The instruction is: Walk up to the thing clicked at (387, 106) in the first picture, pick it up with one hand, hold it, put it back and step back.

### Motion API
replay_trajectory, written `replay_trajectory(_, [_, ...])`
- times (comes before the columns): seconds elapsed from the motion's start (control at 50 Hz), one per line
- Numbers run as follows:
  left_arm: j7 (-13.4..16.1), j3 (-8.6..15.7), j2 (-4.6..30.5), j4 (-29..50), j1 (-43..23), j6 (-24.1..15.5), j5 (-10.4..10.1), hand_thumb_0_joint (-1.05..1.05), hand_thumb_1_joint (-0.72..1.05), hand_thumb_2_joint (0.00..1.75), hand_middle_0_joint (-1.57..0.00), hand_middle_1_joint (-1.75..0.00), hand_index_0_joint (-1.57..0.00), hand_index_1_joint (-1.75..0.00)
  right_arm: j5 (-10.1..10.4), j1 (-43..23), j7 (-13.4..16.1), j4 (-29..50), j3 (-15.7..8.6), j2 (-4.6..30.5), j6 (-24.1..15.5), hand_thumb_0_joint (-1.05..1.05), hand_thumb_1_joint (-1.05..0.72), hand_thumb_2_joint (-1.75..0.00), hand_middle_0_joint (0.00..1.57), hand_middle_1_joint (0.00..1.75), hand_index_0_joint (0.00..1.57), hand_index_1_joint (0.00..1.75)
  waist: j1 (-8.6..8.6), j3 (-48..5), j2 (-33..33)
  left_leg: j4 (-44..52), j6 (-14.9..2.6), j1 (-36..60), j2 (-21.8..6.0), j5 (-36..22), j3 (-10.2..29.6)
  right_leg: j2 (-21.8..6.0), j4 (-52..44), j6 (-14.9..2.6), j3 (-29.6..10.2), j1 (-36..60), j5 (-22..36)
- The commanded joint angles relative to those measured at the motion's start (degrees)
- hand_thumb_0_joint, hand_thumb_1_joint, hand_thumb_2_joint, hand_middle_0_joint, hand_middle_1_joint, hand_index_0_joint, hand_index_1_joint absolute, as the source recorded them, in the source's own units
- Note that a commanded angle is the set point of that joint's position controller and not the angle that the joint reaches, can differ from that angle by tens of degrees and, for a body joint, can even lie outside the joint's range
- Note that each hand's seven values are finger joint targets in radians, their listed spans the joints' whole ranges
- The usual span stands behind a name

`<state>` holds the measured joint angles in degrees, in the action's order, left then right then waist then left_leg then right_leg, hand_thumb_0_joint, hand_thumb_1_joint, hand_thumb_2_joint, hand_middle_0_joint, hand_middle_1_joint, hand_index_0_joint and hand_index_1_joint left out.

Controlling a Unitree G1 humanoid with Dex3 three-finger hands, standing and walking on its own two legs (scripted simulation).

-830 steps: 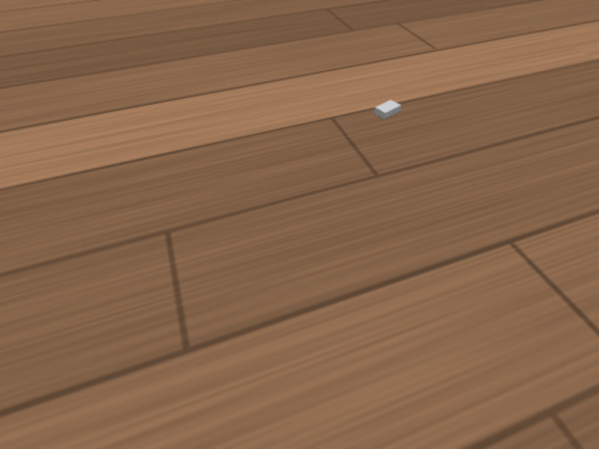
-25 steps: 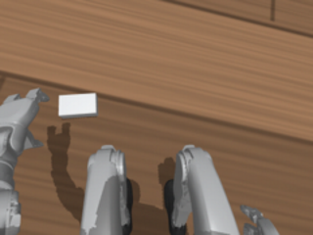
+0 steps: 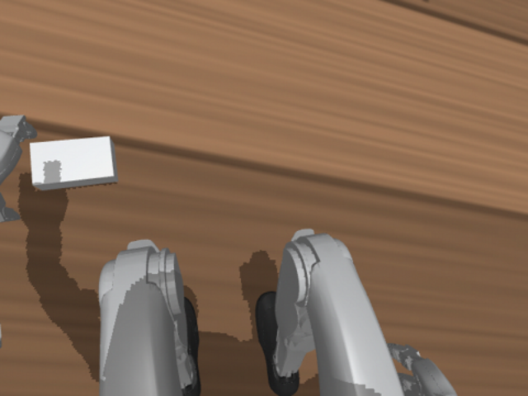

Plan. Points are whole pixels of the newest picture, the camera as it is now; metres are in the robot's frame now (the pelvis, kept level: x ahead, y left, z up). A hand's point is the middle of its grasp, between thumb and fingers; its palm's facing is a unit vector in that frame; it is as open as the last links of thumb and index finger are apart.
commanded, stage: rise first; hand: left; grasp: from above
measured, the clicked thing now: (76, 163) +0.49 +0.34 -0.33
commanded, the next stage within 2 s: none
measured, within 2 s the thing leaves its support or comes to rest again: neither
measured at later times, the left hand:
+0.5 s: hand (18, 169) +0.43 +0.37 -0.20, palm faces -0.44 -0.11 -0.89, open 13.5 cm
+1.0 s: hand (26, 167) +0.44 +0.37 -0.21, palm faces -0.43 -0.11 -0.89, open 14.2 cm
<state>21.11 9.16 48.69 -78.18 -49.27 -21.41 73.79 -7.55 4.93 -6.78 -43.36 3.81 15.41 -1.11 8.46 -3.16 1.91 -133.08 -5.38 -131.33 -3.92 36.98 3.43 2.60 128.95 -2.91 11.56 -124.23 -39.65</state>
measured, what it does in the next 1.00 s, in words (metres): stands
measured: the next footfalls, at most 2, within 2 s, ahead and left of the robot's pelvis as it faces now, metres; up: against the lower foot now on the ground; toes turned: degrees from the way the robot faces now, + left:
none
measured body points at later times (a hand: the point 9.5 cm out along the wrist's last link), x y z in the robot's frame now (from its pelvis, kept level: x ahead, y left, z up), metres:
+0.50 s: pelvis +0.01 +0.00 -0.02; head +0.27 +0.09 +0.34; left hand +0.45 +0.37 -0.14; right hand +0.09 -0.27 -0.12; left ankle +0.09 +0.10 -0.32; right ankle +0.09 -0.09 -0.32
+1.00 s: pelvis +0.00 +0.00 -0.03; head +0.26 +0.10 +0.32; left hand +0.46 +0.37 -0.16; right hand +0.07 -0.27 -0.12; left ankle +0.09 +0.10 -0.32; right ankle +0.09 -0.09 -0.32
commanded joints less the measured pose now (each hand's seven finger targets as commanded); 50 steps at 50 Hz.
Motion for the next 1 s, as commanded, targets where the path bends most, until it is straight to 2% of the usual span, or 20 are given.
replay_trajectory(0.0, [3.16,2.6,18.88,7.05,-17.17,0.84,-1.44,0.0,-0.36,0.84,-0.25,-0.82,-0.25,-0.82,-0.81,11.24,0.69,1.06,-4.01,14.25,-0.54,0.0,-0.92,-0.91,0.2,0.3,0.2,0.3,0.03,-38.48,-18.07,12.57,3.14,35.86,1.5,-8.74,3.72,2.66,-12.65,0.4,-2.2,11.14,10.38])
replay_trajectory(0.24, [1.38,3.26,20.33,8.29,-14.55,2.38,-3.77,0.0,-0.41,0.87,-0.21,-0.85,-0.21,-0.86,-0.98,11.46,0.43,1.82,-3.01,14.74,-0.48,0.0,-0.92,-0.91,0.2,0.3,0.2,0.3,0.03,-38.2,-19.2,10.01,3.19,35.3,0.69,-12.21,4.93,3.24,-10.17,0.58,-1.36,11.19,12.85])
replay_trajectory(0.26, [1.24,3.49,20.74,8.1,-14.54,2.36,-3.91,0.0,-0.42,0.88,-0.21,-0.85,-0.21,-0.86,-1.04,11.4,0.36,2.06,-2.79,14.9,-0.52,0.0,-0.92,-0.91,0.2,0.3,0.2,0.3,0.08,-36.83,-19.58,10.05,3.24,34.3,0.73,-11.63,5.05,3.0,-9.86,0.56,-1.46,11.44,12.63])
replay_trajectory(0.32, [0.91,4.97,22.71,9.23,-13.93,2.0,-4.19,0.0,-0.42,0.88,-0.21,-0.85,-0.2,-0.86,-1.13,12.7,0.15,2.08,-2.53,14.84,0.03,0.0,-0.92,-0.91,0.2,0.3,0.2,0.3,0.27,-38.97,-17.37,8.24,2.7,32.64,0.74,-14.46,4.03,3.54,-10.54,1.03,-1.57,16.1,16.0])
replay_trajectory(0.38, [0.44,3.91,20.9,8.28,-13.2,1.72,-4.71,0.0,-0.43,0.89,-0.18,-0.89,-0.18,-0.88,-1.28,12.29,-0.08,2.12,-2.17,15.18,0.04,0.0,-0.91,-0.91,0.2,0.3,0.2,0.3,0.79,-37.13,-18.26,7.72,2.78,33.67,0.56,-15.21,4.66,3.51,-9.54,0.94,-1.25,13.93,15.69])
replay_trajectory(0.4, [0.36,3.56,21.26,8.5,-14.29,1.5,-4.59,0.0,-0.45,0.91,-0.16,-0.9,-0.16,-0.9,-1.31,11.95,-0.09,2.2,-1.86,15.28,0.06,0.0,-0.91,-0.91,0.2,0.3,0.2,0.3,1.12,-36.96,-18.91,7.58,2.77,33.1,0.5,-14.45,4.73,3.7,-9.53,0.9,-1.13,13.58,15.37])
replay_trajectory(0.46, [0.83,5.35,24.05,8.62,-14.15,1.01,-4.36,0.0,-0.45,0.92,-0.16,-0.9,-0.16,-0.9,-1.29,12.45,-0.05,2.43,-1.57,15.5,0.37,0.0,-0.91,-0.9,0.2,0.3,0.2,0.3,0.83,-37.31,-17.81,7.07,2.58,31.17,0.45,-13.67,4.34,3.94,-9.93,1.02,-1.05,15.38,15.64])
replay_trajectory(0.52, [1.27,4.66,22.74,7.6,-14.45,0.73,-4.19,0.0,-0.47,0.93,-0.13,-0.94,-0.13,-0.93,-1.58,12.47,-0.08,2.51,-1.39,15.97,0.2,0.0,-0.91,-0.9,0.2,0.3,0.2,0.3,1.94,-35.96,-18.43,7.37,2.79,32.11,0.26,-12.19,5.1,3.96,-9.28,0.86,-0.21,13.27,14.16])
replay_trajectory(0.54, [1.32,4.51,24.01,8.31,-16.09,0.5,-3.82,0.0,-0.49,0.95,-0.12,-0.94,-0.12,-0.94,-1.59,12.55,-0.11,2.42,-1.2,15.99,0.13,0.0,-0.91,-0.9,0.2,0.3,0.2,0.3,1.97,-36.31,-19.9,7.3,2.93,32.17,0.28,-12.07,5.22,3.93,-8.96,0.7,-0.23,13.04,14.0])
replay_trajectory(0.58, [1.52,3.9,23.45,6.6,-15.67,0.59,-3.64,0.0,-0.5,0.96,-0.1,-0.97,-0.11,-0.97,-1.37,11.65,-0.01,2.65,-0.75,15.97,0.07,0.0,-0.91,-0.9,0.2,0.3,0.2,0.3,1.77,-33.89,-20.5,8.41,3.16,31.69,0.26,-9.29,5.81,3.88,-8.69,0.51,-0.15,11.12,11.48])
replay_trajectory(0.6, [1.87,5.03,24.22,7.2,-15.59,0.58,-3.29,0.0,-0.52,0.98,-0.09,-0.98,-0.09,-0.97,-1.61,12.27,0.0,2.75,-0.96,16.42,0.0,0.0,-0.91,-0.9,0.2,0.3,0.2,0.3,2.12,-34.75,-21.34,8.25,3.37,32.77,0.17,-10.81,6.09,3.85,-8.23,0.59,0.3,11.32,12.93])
replay_trajectory(0.64, [2.05,4.49,24.07,7.08,-15.83,0.71,-2.95,0.0,-0.54,0.99,-0.07,-0.99,-0.07,-0.99,-1.72,12.34,-0.03,2.62,-0.75,16.51,-0.06,0.0,-0.91,-0.9,0.2,0.3,0.2,0.3,2.27,-35.59,-20.73,7.55,3.29,33.55,0.04,-11.88,6.13,3.99,-8.2,0.66,0.46,11.36,13.7])
replay_trajectory(0.66, [2.26,4.77,24.8,7.87,-17.03,0.46,-2.77,0.0,-0.6,1.06,-0.1,-0.91,-0.07,-0.95,-1.72,12.68,-0.09,2.44,-0.84,16.65,-0.14,0.0,-0.91,-0.91,0.2,0.3,0.2,0.3,2.8,-35.9,-22.06,7.62,3.44,34.14,0.1,-12.62,6.29,3.93,-7.77,0.6,0.56,11.17,14.13])
replay_trajectory(0.68, [2.3,4.03,23.77,5.71,-15.45,0.79,-2.73,0.0,-0.56,1.01,-0.09,-0.97,-0.08,-0.98,-1.6,12.21,-0.15,2.73,-0.66,16.51,-0.31,0.0,-0.91,-0.91,0.2,0.3,0.2,0.3,2.41,-34.93,-22.08,7.73,3.49,34.01,0.07,-12.62,6.25,3.94,-7.69,0.56,0.41,10.75,14.05])
replay_trajectory(0.7, [2.59,4.1,23.34,5.58,-16.42,0.84,-3.01,0.0,-0.55,1.01,-0.08,-0.98,-0.07,-0.98,-1.73,12.03,-0.16,2.66,-0.46,16.61,-0.42,0.0,-0.91,-0.9,0.2,0.3,0.2,0.3,3.21,-34.14,-21.58,7.93,3.52,33.29,0.01,-11.37,6.84,3.84,-7.39,0.64,0.89,9.79,13.06])
replay_trajectory(0.76, [3.05,3.78,24.33,3.46,-16.83,1.24,-2.19,0.0,-0.56,1.01,-0.07,-0.99,-0.07,-0.99,-1.65,11.92,-0.12,3.0,-0.04,16.68,-0.76,0.0,-0.91,-0.9,0.2,0.3,0.2,0.3,3.33,-31.48,-21.53,8.33,3.46,31.17,0.04,-7.77,6.76,3.73,-7.82,0.51,0.8,9.02,10.84])
replay_trajectory(0.78, [3.18,4.6,25.26,4.91,-17.99,1.1,-2.34,0.0,-0.56,1.02,-0.07,-0.98,-0.06,-0.99,-1.79,12.63,-0.08,2.82,-0.07,16.86,-0.95,0.0,-0.91,-0.9,0.2,0.3,0.2,0.3,3.73,-32.06,-21.28,8.3,3.5,31.28,0.02,-8.38,6.92,3.72,-7.65,0.58,0.97,9.43,11.72])
replay_trajectory(0.8, [3.08,4.12,25.12,4.38,-16.83,1.23,-1.84,0.0,-0.57,1.02,-0.08,-0.98,-0.07,-0.99,-1.87,12.34,-0.07,2.87,0.08,16.7,-0.95,0.0,-0.91,-0.91,0.2,0.3,0.2,0.3,3.09,-32.88,-21.96,7.84,3.5,31.61,0.09,-9.24,6.37,3.88,-7.75,0.55,0.79,10.41,12.42])
replay_trajectory(0.86, [3.0,3.44,24.36,4.07,-17.28,1.53,-2.54,0.0,-0.56,1.01,-0.07,-0.99,-0.06,-1.0,-1.85,12.47,-0.25,3.06,0.35,16.74,-1.48,0.0,-0.91,-0.9,0.2,0.3,0.2,0.3,3.99,-32.59,-20.99,6.88,3.26,31.52,-0.02,-10.7,6.4,3.87,-7.73,0.79,0.74,10.67,13.77])
replay_trajectory(0.98, [3.02,3.75,26.02,3.36,-17.43,1.62,-2.69,0.0,-0.57,1.01,-0.07,-0.99,-0.06,-1.0,-1.75,12.31,-0.23,3.25,0.92,16.76,-1.83,0.0,-0.91,-0.9,0.2,0.3,0.2,0.3,3.69,-32.48,-20.27,6.47,3.05,28.87,0.06,-7.97,5.99,4.08,-8.51,0.88,0.66,12.11,12.05])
